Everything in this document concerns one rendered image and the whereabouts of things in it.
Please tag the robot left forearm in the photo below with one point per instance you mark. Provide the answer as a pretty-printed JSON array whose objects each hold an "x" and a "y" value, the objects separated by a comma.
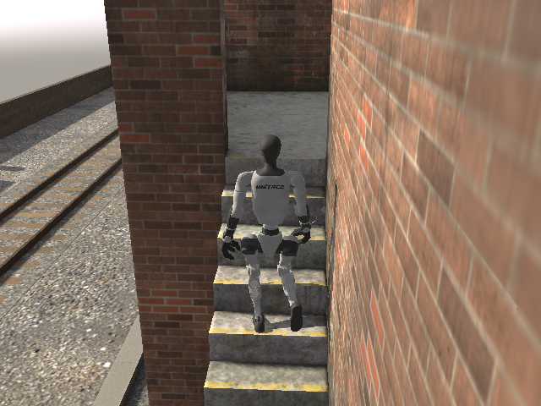
[{"x": 230, "y": 227}]

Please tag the robot left thigh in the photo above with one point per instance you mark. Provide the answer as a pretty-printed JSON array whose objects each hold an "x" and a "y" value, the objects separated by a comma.
[{"x": 249, "y": 246}]

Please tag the left robot shin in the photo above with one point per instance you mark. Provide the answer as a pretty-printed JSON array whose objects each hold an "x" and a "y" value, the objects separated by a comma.
[{"x": 255, "y": 293}]

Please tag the left robot upper arm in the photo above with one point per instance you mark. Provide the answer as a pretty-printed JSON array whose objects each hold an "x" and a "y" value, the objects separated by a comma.
[{"x": 240, "y": 191}]

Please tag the robot right forearm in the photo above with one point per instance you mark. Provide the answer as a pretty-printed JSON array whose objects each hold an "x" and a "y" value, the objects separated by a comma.
[{"x": 305, "y": 221}]

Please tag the robot right hand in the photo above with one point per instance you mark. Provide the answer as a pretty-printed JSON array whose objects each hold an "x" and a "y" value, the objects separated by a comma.
[{"x": 299, "y": 231}]

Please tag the robot left hand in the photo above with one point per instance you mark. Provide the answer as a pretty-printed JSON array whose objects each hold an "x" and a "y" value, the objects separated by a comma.
[{"x": 226, "y": 246}]

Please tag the right robot upper arm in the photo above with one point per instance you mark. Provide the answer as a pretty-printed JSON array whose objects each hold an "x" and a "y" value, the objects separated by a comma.
[{"x": 297, "y": 180}]

